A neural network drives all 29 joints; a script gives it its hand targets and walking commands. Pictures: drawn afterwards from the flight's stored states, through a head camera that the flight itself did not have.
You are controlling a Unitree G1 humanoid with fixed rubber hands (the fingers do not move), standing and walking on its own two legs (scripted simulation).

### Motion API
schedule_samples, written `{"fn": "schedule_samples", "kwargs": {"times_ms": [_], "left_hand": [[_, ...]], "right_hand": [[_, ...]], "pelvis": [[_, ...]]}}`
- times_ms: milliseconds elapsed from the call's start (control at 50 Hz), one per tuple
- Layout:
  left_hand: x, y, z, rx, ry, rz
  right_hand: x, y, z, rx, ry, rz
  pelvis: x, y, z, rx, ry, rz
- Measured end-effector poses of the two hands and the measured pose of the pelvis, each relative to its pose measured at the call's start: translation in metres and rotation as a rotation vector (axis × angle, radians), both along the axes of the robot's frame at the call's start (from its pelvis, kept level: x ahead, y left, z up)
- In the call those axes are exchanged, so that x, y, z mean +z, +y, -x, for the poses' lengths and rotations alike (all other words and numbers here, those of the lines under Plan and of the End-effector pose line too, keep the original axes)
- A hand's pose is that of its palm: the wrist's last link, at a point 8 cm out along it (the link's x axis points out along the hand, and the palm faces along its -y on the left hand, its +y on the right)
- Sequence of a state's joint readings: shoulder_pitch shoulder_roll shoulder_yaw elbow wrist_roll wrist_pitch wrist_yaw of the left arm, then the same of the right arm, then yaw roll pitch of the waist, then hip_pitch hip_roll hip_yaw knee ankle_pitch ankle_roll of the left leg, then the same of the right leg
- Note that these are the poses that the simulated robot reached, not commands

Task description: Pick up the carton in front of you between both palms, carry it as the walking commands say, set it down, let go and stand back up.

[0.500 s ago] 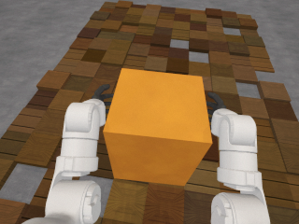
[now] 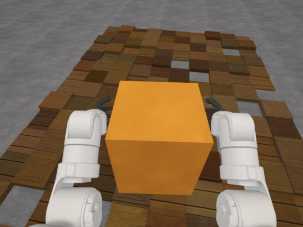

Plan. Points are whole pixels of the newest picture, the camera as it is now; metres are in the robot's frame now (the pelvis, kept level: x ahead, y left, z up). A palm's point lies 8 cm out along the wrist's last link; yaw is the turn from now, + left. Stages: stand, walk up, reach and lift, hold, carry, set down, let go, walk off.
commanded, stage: carry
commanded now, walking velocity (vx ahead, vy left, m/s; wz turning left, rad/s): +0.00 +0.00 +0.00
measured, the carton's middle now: (156, 139) +0.35 +0.01 +0.06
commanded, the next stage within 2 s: none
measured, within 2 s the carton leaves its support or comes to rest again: neither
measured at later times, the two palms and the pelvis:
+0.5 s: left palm (101, 125) +0.33 +0.14 +0.13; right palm (225, 129) +0.33 -0.16 +0.14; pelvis -0.02 +0.00 +0.00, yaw +0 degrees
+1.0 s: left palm (96, 117) +0.33 +0.15 +0.16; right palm (226, 122) +0.33 -0.15 +0.16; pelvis -0.02 +0.01 +0.00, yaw -1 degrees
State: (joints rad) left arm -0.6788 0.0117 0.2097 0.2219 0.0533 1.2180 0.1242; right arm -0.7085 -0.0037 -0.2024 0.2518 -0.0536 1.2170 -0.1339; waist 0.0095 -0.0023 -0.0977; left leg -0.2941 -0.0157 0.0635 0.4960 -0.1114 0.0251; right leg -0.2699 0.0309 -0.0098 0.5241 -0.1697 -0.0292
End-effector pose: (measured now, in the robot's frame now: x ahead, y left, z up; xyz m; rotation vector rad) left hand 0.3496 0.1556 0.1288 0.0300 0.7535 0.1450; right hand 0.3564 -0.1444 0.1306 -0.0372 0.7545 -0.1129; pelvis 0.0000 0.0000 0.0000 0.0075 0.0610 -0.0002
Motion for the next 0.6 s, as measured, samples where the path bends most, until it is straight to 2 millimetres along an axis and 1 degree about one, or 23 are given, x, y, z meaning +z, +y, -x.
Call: {"fn": "schedule_samples", "kwargs": {"times_ms": [320,600], "left_hand": [[0.004,-0.013,0.008,-0.026,0.0,-0.006],[0.006,-0.011,0.026,-0.023,0.0,-0.007]], "right_hand": [[0.002,-0.013,0.016,-0.024,0.0,-0.006],[0.006,-0.011,0.031,-0.017,0.0,-0.004]], "pelvis": [[0.001,-0.003,0.01,-0.005,-0.012,0.001],[0.002,-0.003,0.023,-0.008,-0.026,0.004]]}}
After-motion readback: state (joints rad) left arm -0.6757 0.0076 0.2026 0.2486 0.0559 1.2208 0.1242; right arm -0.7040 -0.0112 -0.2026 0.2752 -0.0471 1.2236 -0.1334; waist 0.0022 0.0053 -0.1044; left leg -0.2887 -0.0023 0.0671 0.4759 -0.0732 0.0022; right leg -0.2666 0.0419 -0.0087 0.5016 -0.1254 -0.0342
